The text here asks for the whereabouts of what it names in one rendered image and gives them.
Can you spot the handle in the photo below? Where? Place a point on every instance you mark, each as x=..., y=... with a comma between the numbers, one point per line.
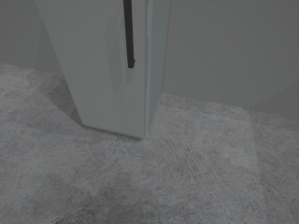
x=128, y=21

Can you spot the fridge door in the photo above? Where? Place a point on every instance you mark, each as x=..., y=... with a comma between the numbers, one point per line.
x=89, y=40

